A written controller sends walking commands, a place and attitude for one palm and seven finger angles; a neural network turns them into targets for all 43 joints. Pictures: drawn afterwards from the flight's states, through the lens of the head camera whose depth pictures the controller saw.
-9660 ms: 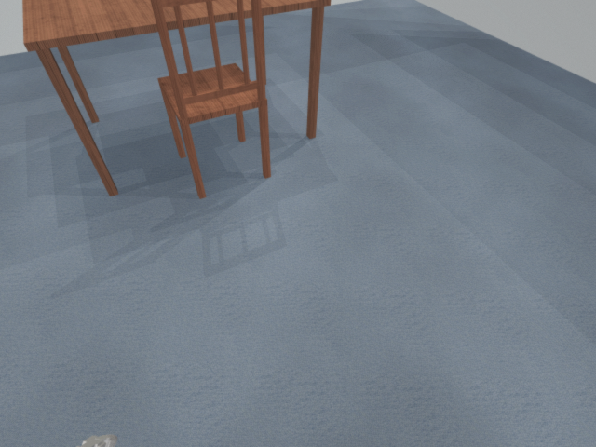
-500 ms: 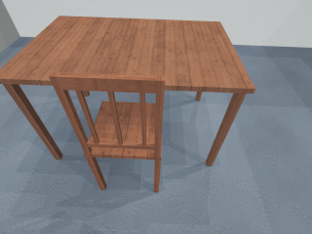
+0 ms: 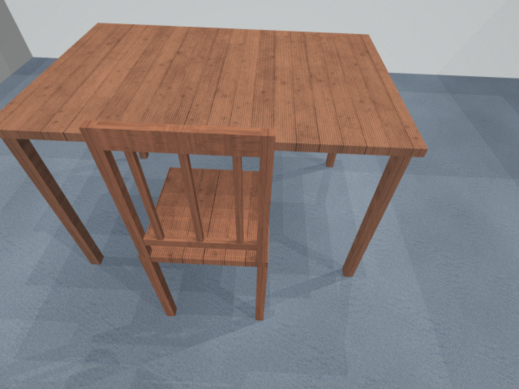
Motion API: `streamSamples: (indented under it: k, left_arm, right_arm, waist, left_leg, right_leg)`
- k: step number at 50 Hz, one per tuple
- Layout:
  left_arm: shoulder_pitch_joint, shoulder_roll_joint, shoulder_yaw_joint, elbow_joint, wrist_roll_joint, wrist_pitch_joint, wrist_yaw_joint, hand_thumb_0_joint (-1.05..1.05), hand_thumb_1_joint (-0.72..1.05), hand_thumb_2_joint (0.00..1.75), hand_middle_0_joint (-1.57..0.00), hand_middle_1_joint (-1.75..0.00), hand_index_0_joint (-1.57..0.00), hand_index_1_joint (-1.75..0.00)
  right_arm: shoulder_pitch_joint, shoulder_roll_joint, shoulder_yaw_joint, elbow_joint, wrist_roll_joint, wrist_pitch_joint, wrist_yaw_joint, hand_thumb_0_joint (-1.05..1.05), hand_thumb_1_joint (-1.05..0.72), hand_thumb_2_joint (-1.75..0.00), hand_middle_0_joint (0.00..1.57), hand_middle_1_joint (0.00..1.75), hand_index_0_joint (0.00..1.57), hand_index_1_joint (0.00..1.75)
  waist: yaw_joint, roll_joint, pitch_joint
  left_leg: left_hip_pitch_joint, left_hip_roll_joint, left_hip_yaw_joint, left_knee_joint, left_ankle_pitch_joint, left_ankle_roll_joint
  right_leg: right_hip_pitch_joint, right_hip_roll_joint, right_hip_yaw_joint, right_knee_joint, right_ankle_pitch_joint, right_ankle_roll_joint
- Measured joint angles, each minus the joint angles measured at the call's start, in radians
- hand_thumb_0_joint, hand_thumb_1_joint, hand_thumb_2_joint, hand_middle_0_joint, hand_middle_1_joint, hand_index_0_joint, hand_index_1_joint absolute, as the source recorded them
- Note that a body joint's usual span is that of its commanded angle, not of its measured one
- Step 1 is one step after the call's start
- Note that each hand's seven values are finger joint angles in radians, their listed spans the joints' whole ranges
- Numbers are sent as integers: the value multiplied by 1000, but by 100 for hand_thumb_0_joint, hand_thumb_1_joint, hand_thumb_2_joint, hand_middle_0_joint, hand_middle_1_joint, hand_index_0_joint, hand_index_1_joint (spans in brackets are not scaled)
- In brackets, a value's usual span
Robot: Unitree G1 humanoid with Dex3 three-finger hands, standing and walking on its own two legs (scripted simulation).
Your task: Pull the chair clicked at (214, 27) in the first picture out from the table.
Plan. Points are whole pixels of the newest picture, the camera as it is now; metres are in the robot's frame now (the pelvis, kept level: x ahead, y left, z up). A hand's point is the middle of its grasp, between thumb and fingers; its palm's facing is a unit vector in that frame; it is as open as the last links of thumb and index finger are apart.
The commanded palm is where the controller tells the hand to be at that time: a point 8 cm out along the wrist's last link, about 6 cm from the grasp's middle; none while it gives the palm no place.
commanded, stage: look again from close up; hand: left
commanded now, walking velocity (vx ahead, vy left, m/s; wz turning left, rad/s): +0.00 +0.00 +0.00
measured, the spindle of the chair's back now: (192, 201) +0.53 +0.19 -0.09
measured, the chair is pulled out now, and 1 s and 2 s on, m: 0.00 0.00 0.00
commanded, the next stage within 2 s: none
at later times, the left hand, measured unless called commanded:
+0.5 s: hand out of the picture -0.01 +0.15 -0.18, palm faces +0.06 -0.99 -0.13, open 7.4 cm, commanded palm none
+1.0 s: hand out of the picture +0.00 +0.15 -0.18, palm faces +0.06 -0.99 -0.13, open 7.4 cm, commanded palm none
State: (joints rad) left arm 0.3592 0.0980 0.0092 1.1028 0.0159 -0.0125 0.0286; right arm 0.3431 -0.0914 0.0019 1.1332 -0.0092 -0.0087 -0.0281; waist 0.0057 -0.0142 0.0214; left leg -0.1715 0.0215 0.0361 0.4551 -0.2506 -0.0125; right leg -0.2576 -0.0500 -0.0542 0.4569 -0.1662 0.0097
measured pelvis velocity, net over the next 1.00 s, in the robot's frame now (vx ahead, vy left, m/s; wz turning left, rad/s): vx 0.03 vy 0.00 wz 0.00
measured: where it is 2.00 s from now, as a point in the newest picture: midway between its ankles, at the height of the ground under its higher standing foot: outside the picture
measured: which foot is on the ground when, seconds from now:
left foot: down 0.00-1.00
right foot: down 0.00-1.00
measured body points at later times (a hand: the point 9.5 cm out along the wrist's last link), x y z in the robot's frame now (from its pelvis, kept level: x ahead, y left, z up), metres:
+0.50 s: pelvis +0.02 +0.00 +0.00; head +0.02 +0.01 +0.45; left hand -0.01 +0.20 -0.16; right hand -0.01 -0.20 -0.16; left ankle +0.00 +0.13 -0.74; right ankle +0.05 -0.13 -0.74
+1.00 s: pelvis +0.03 +0.00 +0.00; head +0.03 +0.01 +0.45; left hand +0.00 +0.20 -0.16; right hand +0.01 -0.20 -0.16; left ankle +0.00 +0.13 -0.74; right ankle +0.05 -0.13 -0.74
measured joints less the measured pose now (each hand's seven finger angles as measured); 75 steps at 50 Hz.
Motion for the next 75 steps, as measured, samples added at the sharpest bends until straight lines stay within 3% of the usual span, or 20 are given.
streamSamples:
  k: [75]
  left_arm:
    - [-12, 13, -7, 19, -1, -8, 0, 1, 90, 90, -20, -30, -20, -30]
  right_arm:
    - [-30, -5, 5, 16, 1, -9, -6, 0, -91, -90, 20, 30, 20, 30]
  waist:
    - [5, -1, 5]
  left_leg:
    - [55, 6, 1, -29, -32, -2]
  right_leg:
    - [47, 7, -1, -13, -40, 2]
